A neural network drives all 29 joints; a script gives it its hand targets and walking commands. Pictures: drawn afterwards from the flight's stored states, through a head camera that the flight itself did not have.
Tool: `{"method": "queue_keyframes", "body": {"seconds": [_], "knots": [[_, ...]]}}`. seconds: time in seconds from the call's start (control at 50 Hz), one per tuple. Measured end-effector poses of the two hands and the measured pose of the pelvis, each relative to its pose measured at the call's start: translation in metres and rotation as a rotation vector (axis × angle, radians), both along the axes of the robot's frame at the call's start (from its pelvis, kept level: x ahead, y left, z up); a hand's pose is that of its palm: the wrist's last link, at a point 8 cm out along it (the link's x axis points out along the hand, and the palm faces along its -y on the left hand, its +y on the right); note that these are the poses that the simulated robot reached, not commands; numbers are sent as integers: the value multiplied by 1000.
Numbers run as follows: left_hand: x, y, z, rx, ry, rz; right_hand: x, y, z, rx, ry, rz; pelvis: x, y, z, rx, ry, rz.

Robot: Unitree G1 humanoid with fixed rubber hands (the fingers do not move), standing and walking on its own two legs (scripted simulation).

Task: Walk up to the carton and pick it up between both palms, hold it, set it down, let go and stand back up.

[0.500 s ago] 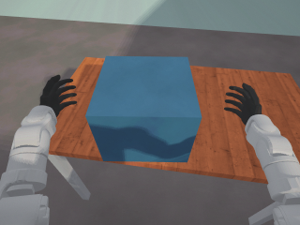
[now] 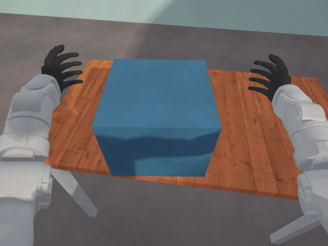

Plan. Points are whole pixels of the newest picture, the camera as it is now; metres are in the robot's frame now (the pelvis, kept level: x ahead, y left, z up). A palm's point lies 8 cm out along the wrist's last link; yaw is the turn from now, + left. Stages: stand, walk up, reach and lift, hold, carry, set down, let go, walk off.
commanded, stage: reach and lift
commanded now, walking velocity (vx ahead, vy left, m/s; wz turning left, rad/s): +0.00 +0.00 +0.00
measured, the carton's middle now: (158, 117) +0.49 +0.04 +0.02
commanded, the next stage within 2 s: none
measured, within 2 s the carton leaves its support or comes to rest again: neither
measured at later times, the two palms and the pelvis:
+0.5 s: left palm (64, 102) +0.43 +0.27 +0.13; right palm (258, 106) +0.43 -0.22 +0.12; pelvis +0.00 -0.01 -0.01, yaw +1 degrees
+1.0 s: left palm (78, 114) +0.44 +0.25 +0.09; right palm (255, 117) +0.43 -0.23 +0.08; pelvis -0.02 -0.01 -0.03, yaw +0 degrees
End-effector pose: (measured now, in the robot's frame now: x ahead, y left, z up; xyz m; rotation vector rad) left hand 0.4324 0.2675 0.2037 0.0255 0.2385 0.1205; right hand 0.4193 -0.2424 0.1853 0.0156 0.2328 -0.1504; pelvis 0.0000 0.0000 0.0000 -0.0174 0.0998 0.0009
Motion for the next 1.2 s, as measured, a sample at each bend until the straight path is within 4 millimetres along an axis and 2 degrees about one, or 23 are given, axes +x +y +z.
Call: {"method": "queue_keyframes", "body": {"seconds": [0.14,0.22,0.3,0.48,0.58,0.76,0.92,1.02,1.2], "knots": [[14,-3,11,6,2,4,15,-1,13,-3,5,-7,-1,0,-1,-1,37,4],[20,-6,9,14,5,2,21,-1,13,-11,13,-9,-1,-1,-1,-2,52,6],[21,-7,-6,30,10,-7,22,2,-1,-32,23,-4,0,-3,-1,-3,55,7],[3,0,-66,50,23,12,11,18,-61,-53,31,17,-4,-5,-4,-4,96,10],[-1,4,-84,60,23,40,11,21,-80,-46,36,9,-8,-5,-9,-4,152,17],[2,-4,-106,93,6,23,10,10,-98,-68,28,-14,-12,-5,-18,-6,221,15],[6,-14,-116,91,-9,14,9,5,-108,-61,13,-7,-15,-6,-24,-2,264,3],[6,-18,-119,88,-13,13,11,11,-110,-56,6,8,-18,-6,-26,2,278,2],[8,-35,-121,76,-23,-18,16,35,-111,-47,-1,34,-20,-5,-27,1,285,7]]}}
